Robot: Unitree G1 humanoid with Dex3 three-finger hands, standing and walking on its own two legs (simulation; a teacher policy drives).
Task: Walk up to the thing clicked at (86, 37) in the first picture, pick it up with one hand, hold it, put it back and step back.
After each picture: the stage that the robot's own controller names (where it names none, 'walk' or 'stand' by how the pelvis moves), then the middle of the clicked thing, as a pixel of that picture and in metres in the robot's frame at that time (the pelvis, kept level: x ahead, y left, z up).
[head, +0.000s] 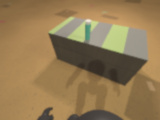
stand; (87, 30) +1.03 +0.11 -0.02
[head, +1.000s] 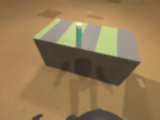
walk; (78, 34) +0.91 +0.17 -0.02
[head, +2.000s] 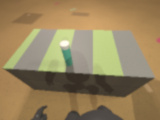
walk; (67, 54) +0.52 +0.22 -0.01
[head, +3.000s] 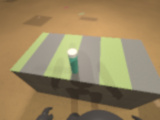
walk; (73, 62) +0.46 +0.19 -0.02
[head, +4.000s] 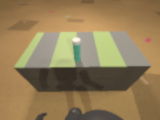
stand; (77, 50) +0.61 +0.19 -0.01
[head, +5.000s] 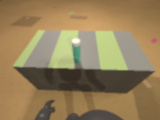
stand; (76, 52) +0.58 +0.17 -0.01
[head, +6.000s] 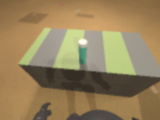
stand; (82, 53) +0.56 +0.12 -0.02
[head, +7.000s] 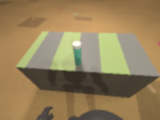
stand; (77, 54) +0.57 +0.17 -0.02
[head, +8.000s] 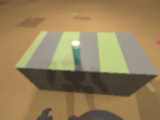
stand; (76, 54) +0.57 +0.18 -0.02
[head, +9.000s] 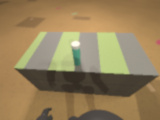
stand; (76, 54) +0.56 +0.17 -0.02
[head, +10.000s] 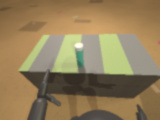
rise first; (79, 56) +0.55 +0.16 -0.02
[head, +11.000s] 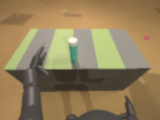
go down; (73, 51) +0.57 +0.15 -0.01
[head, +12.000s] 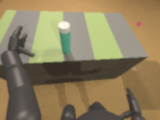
go down; (65, 40) +0.57 +0.16 +0.05
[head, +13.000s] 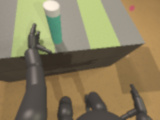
close in; (55, 27) +0.59 +0.17 +0.08
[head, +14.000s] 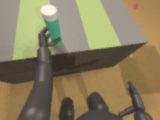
close; (54, 30) +0.58 +0.17 +0.08
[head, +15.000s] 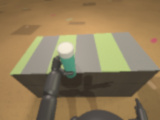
lift; (68, 63) +0.32 +0.15 +0.18
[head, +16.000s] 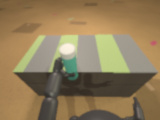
hold; (70, 64) +0.31 +0.14 +0.17
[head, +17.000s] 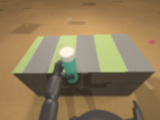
hold; (70, 67) +0.31 +0.14 +0.15
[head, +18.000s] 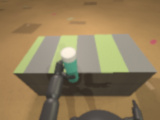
hold; (71, 67) +0.31 +0.14 +0.15
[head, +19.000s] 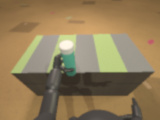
crouch; (69, 60) +0.35 +0.15 +0.15
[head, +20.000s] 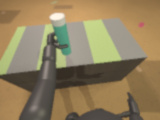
lower; (62, 37) +0.50 +0.15 +0.18
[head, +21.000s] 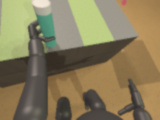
lower; (47, 28) +0.57 +0.16 +0.09
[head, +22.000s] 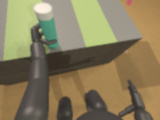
lower; (49, 31) +0.55 +0.16 +0.09
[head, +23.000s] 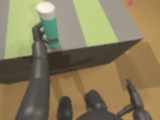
lower; (51, 30) +0.55 +0.16 +0.09
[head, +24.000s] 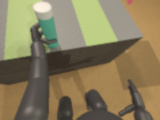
lower; (49, 30) +0.56 +0.16 +0.09
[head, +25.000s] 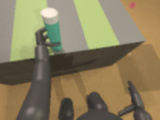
draw back; (54, 34) +0.54 +0.16 +0.08
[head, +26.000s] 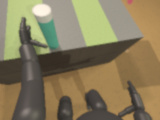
withdraw; (49, 32) +0.54 +0.17 +0.09
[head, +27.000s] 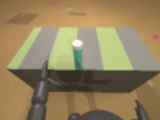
sink last; (78, 55) +0.50 +0.14 +0.02
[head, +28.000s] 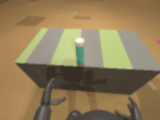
stand; (80, 52) +0.55 +0.15 +0.03
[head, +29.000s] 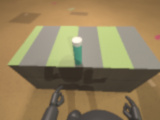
stand; (77, 52) +0.52 +0.15 +0.04
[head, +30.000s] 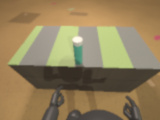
stand; (78, 52) +0.52 +0.15 +0.04
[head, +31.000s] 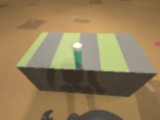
stand; (78, 56) +0.54 +0.15 -0.01
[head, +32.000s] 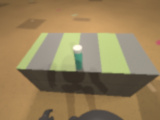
stand; (78, 58) +0.52 +0.15 -0.02
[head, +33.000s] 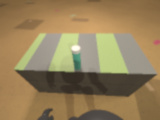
stand; (76, 58) +0.52 +0.16 -0.02
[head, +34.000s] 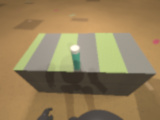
walk; (76, 58) +0.52 +0.17 -0.02
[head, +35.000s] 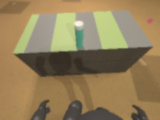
walk; (79, 36) +0.66 +0.16 +0.00
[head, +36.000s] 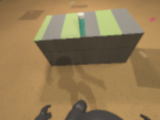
walk; (81, 25) +0.96 +0.20 -0.01
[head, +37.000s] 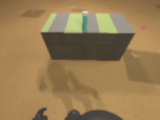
stand; (84, 22) +1.16 +0.17 -0.01
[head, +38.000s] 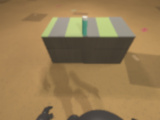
stand; (84, 26) +1.13 +0.16 -0.02
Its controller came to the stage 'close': yes
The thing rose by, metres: 0.20
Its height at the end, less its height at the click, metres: +0.00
